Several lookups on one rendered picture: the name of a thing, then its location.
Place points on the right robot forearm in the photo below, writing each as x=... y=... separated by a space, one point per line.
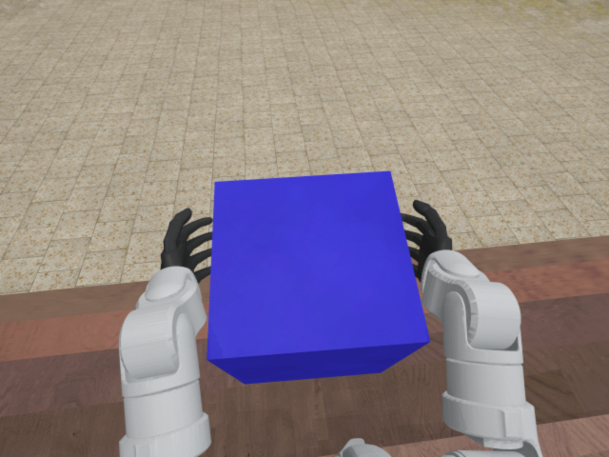
x=481 y=322

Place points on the carton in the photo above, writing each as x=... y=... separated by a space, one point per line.
x=311 y=277

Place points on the right robot shin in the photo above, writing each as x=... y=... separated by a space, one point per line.
x=351 y=442

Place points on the left robot forearm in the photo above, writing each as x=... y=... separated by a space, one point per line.
x=160 y=369

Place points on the robot left hand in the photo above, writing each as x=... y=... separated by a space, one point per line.
x=177 y=249

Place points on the robot right hand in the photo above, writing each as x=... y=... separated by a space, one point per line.
x=434 y=236

